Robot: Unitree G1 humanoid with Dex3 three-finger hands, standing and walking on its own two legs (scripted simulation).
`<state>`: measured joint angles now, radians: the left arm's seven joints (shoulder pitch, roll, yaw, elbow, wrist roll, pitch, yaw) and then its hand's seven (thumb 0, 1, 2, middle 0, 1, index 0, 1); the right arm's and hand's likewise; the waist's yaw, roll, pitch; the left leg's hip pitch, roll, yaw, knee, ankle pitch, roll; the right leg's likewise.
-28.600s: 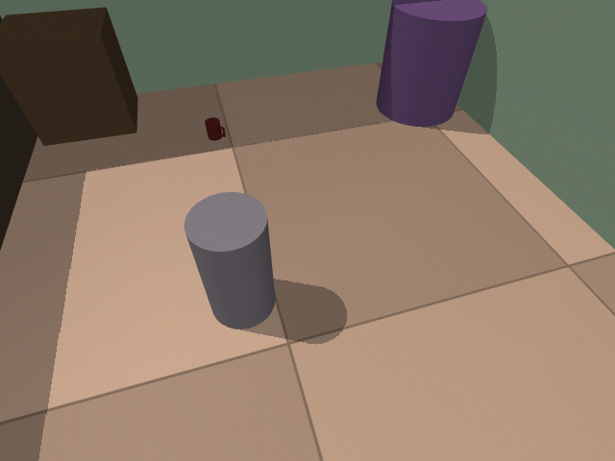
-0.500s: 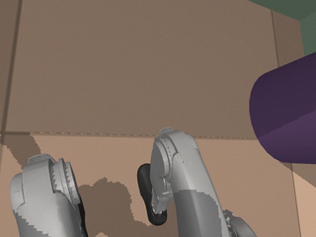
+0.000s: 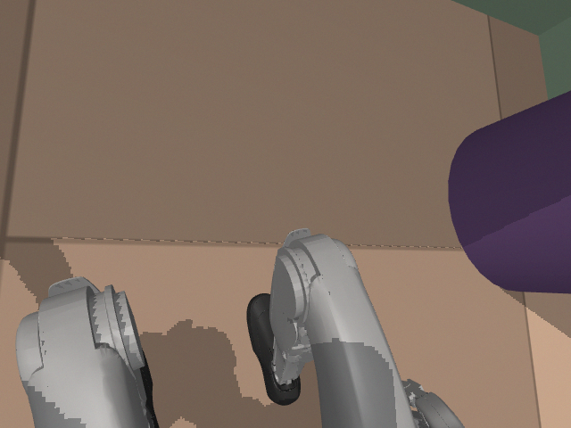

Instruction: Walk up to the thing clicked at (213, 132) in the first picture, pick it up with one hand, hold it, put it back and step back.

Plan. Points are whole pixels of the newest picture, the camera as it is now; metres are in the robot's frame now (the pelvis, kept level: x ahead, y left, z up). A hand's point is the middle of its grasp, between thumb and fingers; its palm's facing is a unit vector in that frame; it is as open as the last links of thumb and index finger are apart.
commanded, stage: rise first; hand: left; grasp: from above
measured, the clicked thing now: out of the picture +0.50 +0.37 -0.27
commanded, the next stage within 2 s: approach in 0.06 s
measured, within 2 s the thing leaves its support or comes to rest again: neither
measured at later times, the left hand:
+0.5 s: hand out of the picture +0.51 +0.38 -0.15, palm faces -0.41 -0.09 -0.91, open 14.3 cm
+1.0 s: hand out of the picture +0.49 +0.37 -0.17, palm faces -0.46 -0.13 -0.88, open 14.3 cm
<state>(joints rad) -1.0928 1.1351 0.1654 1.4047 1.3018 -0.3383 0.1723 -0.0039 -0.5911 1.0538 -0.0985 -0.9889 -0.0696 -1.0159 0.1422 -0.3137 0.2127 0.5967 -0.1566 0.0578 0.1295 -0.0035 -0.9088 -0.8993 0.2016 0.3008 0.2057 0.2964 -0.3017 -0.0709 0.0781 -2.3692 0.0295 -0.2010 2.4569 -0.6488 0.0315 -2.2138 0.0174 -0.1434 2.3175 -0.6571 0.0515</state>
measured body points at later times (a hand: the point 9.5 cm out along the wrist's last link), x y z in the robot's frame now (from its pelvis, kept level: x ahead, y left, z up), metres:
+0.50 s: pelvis +0.00 +0.00 +0.00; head +0.26 +0.12 +0.35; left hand +0.52 +0.38 -0.10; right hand +0.05 -0.27 -0.07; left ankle +0.08 +0.12 -0.29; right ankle +0.12 -0.13 -0.29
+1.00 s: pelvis +0.00 +0.00 +0.00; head +0.27 +0.11 +0.34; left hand +0.51 +0.38 -0.12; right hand +0.05 -0.28 -0.07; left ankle +0.08 +0.12 -0.29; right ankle +0.12 -0.13 -0.29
